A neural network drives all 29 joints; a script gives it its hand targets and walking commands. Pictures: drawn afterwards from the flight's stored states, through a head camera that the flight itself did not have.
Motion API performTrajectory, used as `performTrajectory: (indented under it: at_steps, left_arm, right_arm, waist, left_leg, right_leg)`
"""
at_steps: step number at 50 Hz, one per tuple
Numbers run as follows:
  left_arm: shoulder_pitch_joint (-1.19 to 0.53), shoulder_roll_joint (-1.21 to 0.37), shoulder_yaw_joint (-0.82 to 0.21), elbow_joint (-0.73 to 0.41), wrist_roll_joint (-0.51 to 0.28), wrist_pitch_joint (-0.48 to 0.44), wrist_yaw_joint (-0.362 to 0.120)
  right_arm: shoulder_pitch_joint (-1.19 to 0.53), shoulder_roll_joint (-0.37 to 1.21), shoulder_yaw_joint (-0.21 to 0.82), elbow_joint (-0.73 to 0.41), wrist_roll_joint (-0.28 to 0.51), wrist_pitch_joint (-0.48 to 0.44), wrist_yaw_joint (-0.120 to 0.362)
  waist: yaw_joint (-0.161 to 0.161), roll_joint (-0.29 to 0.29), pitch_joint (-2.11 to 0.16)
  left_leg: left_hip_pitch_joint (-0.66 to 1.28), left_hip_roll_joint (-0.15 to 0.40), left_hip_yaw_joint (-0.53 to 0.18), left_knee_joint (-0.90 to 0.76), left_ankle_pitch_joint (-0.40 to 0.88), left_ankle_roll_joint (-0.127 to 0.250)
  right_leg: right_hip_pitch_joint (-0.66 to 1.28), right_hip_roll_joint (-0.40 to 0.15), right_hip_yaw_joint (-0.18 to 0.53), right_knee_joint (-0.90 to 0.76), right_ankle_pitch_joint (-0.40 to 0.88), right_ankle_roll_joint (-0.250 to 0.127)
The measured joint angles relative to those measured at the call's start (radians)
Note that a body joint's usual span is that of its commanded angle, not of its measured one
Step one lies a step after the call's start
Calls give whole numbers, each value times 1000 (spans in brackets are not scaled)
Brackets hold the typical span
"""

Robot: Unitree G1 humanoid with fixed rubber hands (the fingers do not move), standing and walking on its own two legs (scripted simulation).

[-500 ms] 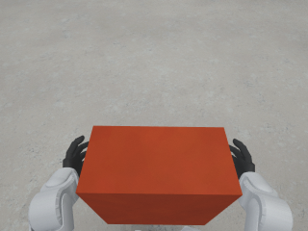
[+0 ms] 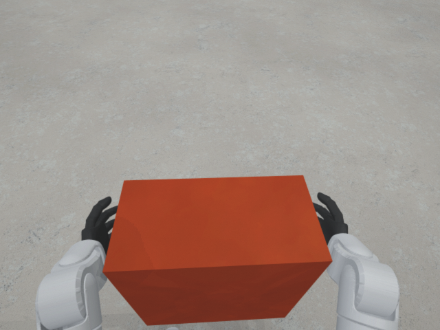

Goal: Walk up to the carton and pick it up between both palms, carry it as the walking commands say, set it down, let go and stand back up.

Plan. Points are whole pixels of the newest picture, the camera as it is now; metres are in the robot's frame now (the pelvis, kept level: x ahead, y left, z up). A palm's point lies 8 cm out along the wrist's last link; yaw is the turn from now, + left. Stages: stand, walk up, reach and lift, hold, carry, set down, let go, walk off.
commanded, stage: carry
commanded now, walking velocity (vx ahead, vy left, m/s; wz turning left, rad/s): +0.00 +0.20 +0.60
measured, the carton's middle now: (216, 259) +0.25 +0.01 -0.01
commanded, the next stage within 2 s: none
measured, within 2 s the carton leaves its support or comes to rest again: neither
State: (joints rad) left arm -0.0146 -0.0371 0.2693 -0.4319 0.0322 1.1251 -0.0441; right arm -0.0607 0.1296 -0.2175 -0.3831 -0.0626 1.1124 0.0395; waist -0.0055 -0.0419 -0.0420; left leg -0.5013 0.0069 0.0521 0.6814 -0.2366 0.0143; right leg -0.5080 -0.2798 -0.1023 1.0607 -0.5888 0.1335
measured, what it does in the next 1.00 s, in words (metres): steps to the left: right foot, then left foot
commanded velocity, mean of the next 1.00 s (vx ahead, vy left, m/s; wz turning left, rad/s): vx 0.00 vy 0.01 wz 0.02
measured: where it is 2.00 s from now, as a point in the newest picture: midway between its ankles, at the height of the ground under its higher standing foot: outside the picture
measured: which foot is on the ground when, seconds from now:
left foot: down 0.00-0.42, up 0.44-0.58, down 0.60-1.00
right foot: up 0.00-0.38, down 0.40-1.00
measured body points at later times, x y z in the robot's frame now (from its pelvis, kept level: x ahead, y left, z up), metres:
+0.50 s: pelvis -0.03 +0.09 +0.03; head -0.06 +0.07 +0.48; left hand +0.21 +0.30 +0.12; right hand +0.24 -0.08 +0.11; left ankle +0.02 +0.15 -0.69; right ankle -0.04 -0.01 -0.71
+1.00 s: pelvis -0.05 +0.12 +0.02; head -0.07 +0.12 +0.47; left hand +0.19 +0.35 +0.09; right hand +0.22 -0.03 +0.09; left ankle +0.01 +0.21 -0.71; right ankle -0.04 -0.01 -0.71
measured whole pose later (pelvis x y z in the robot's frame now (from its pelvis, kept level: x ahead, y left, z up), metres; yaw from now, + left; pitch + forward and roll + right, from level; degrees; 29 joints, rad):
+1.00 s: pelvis -0.05 +0.12 +0.02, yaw +5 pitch +3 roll +0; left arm -0.07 -0.04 0.24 -0.28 0.05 1.07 -0.06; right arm -0.02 0.10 -0.21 -0.35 -0.09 1.07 0.04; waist 0.01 -0.01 -0.12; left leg -0.37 -0.05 0.05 0.43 -0.12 0.06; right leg -0.30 -0.08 -0.08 0.52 -0.26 0.03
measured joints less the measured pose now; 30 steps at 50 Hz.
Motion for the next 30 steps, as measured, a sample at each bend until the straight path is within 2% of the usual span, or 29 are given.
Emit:
performTrajectory:
  at_steps: [2,5,9,15,17,19,20,21,22,23,24,26,28,30]
  left_arm:
    - [-6,9,-7,23,-16,1,-2]
    - [-1,-1,-26,14,-27,-11,0]
    - [13,-1,-38,-14,-39,-25,1]
    - [0,-7,-40,16,-24,-19,-1]
    - [-11,-6,-41,34,-14,-13,-1]
    - [-23,-2,-42,48,-6,-4,-1]
    - [-30,-4,-42,57,-1,-1,-1]
    - [-39,-9,-42,68,5,2,-1]
    - [-52,-14,-43,77,14,10,0]
    - [-59,-19,-41,82,21,18,1]
    - [-60,-24,-38,82,27,27,1]
    - [-56,-29,-32,73,32,43,3]
    - [-60,-31,-29,64,35,52,4]
    - [-66,-37,-26,59,38,49,5]
  right_arm:
    - [38,1,11,-20,-14,-8,-2]
    - [83,-1,3,-84,-10,-6,-2]
    - [104,0,1,-133,-1,-8,-1]
    - [78,-22,3,-112,-6,22,-3]
    - [60,-32,3,-90,-8,32,-4]
    - [42,-41,5,-69,-10,43,-4]
    - [32,-48,5,-59,-11,48,-4]
    - [22,-59,4,-49,-11,55,-3]
    - [15,-69,3,-41,-8,61,-2]
    - [11,-78,5,-32,-6,67,-1]
    - [7,-85,8,-24,-4,72,0]
    - [-4,-89,9,-16,-2,87,0]
    - [-19,-88,5,-14,-2,96,1]
    - [-30,-85,-5,-13,1,94,2]
  waist:
    - [21,-4,20]
    - [37,-3,41]
    - [33,12,29]
    - [9,73,-46]
    - [3,90,-72]
    - [-3,98,-93]
    - [-2,102,-99]
    - [-1,110,-96]
    - [4,105,-95]
    - [10,94,-97]
    - [11,85,-101]
    - [9,74,-101]
    - [4,65,-93]
    - [-2,67,-86]
  left_leg:
    - [-2,-20,-12,-18,8,20]
    - [6,-65,-19,-54,39,51]
    - [32,-110,-11,-119,77,86]
    - [82,-126,-13,-246,147,109]
    - [100,-127,-18,-296,175,106]
    - [122,-135,-21,-352,205,83]
    - [130,-137,-22,-371,216,50]
    - [135,-134,-26,-370,214,-19]
    - [116,-136,-24,-311,147,-71]
    - [87,-133,-19,-208,60,-91]
    - [60,-122,-15,-104,-3,-90]
    - [41,-85,-16,13,-48,-60]
    - [71,-48,-24,-28,-36,-23]
    - [129,-16,-40,-151,60,2]
  right_leg:
    - [-63,70,12,124,25,-11]
    - [-98,137,3,134,82,-27]
    - [-79,203,1,23,82,-57]
    - [50,268,11,-204,113,-109]
    - [124,280,6,-333,125,-123]
    - [227,282,-17,-524,166,-133]
    - [267,281,-25,-611,234,-142]
    - [287,280,-31,-652,304,-150]
    - [291,273,-33,-657,338,-159]
    - [288,264,-32,-646,345,-162]
    - [287,257,-31,-635,341,-162]
    - [285,248,-32,-616,325,-155]
    - [269,237,-33,-572,303,-145]
    - [245,231,-40,-513,273,-134]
